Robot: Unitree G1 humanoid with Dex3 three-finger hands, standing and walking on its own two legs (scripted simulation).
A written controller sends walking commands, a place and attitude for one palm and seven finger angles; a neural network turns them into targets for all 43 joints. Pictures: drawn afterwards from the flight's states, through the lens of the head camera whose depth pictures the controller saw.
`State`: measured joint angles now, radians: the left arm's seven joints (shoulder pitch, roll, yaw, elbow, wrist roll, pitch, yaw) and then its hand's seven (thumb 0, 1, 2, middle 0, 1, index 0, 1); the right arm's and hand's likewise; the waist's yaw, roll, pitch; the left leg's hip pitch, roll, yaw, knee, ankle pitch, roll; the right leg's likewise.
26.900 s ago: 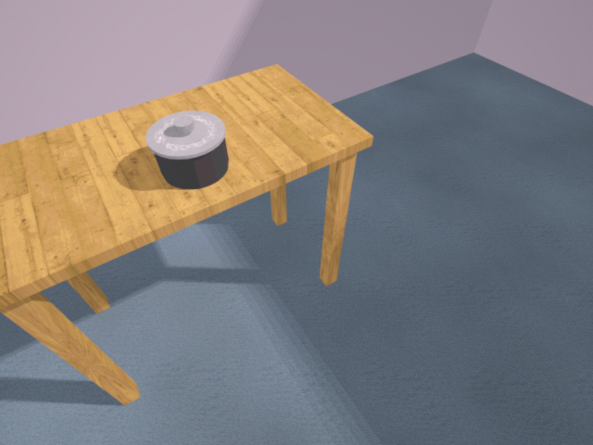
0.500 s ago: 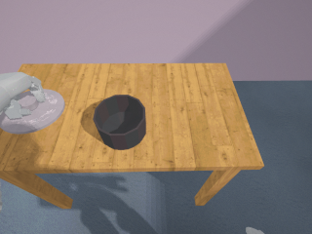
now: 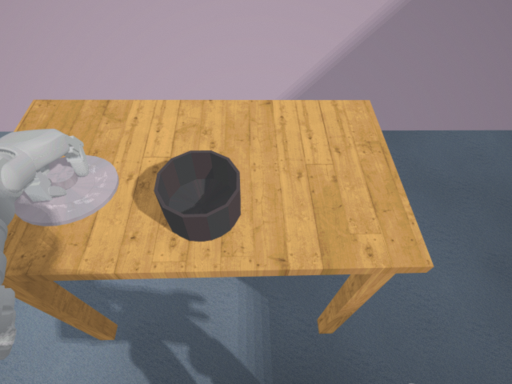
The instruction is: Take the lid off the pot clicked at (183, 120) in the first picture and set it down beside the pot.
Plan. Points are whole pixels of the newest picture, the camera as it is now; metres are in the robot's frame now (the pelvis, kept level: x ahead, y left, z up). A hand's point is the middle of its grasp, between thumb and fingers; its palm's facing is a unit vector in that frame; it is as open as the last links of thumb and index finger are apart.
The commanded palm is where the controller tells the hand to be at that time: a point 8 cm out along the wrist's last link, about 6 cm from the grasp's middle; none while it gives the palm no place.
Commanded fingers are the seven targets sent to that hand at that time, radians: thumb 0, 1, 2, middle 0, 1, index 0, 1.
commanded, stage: lower the lid onto the table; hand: left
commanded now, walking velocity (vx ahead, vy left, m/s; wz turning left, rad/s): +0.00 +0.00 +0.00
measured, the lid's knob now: (62, 177) +0.42 +0.34 +0.05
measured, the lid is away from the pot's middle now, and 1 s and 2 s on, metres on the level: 0.22 0.24 0.25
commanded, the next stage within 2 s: open the fingers wide in 0.92 s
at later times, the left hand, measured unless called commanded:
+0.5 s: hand (57, 188) +0.40 +0.34 +0.05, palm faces -0.44 -0.07 -0.90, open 7.2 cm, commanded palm +0.42 +0.34 +0.10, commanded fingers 0.00 0.71 0.93 -1.01 -1.07 -0.91 -1.00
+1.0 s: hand (57, 205) +0.39 +0.36 +0.01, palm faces -0.48 -0.09 -0.88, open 7.2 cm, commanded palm +0.41 +0.35 +0.06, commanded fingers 0.00 0.71 0.93 -1.01 -1.07 -0.91 -1.00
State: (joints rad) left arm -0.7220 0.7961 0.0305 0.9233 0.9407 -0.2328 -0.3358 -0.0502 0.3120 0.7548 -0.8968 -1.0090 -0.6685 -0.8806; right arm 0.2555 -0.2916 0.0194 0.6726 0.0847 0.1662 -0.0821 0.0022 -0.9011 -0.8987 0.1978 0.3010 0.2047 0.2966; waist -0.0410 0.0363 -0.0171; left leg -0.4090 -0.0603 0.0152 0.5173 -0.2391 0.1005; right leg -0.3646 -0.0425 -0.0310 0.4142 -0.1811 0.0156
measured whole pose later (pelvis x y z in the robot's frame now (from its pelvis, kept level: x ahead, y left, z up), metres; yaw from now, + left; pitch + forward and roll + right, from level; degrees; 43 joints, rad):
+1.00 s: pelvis +0.00 +0.01 -0.02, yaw -1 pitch +12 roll -4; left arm -0.70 0.82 0.05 1.04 0.99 -0.27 -0.23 -0.04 0.32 0.76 -0.91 -1.02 -0.66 -0.88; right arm 0.30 -0.30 0.02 0.67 0.08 0.15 -0.10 0.00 -0.90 -0.90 0.20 0.30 0.21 0.30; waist -0.07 0.02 -0.05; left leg -0.59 -0.05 0.02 0.69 -0.31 0.11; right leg -0.54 -0.03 -0.02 0.56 -0.24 0.01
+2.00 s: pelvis +0.00 +0.04 -0.02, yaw -1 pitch +12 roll -5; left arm -0.67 0.74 0.00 0.98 0.99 -0.21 -0.16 0.00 0.00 0.71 -0.43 -0.83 -0.40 -0.82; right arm 0.31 -0.28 0.00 0.67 0.08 0.17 -0.06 0.00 -0.90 -0.90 0.20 0.30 0.21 0.30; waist -0.06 0.04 -0.07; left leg -0.59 -0.07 0.03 0.70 -0.33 0.14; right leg -0.53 -0.04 0.01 0.57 -0.26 -0.03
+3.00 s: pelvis +0.01 +0.01 -0.01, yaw +0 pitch +9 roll -3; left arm -0.75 0.82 0.03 0.94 0.94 -0.22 -0.34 0.00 -0.07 0.78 -0.42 -0.75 -0.42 -0.75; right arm 0.28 -0.29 0.03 0.66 0.09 0.17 -0.08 0.00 -0.90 -0.90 0.20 0.30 0.20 0.30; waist -0.05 0.04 -0.04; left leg -0.46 -0.06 0.00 0.58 -0.28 0.11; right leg -0.40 -0.03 -0.01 0.46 -0.21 0.02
